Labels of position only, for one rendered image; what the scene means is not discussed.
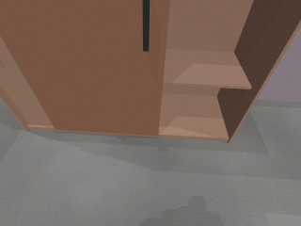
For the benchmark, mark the wardrobe door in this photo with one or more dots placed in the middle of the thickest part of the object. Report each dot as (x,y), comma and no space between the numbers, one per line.
(85,63)
(15,86)

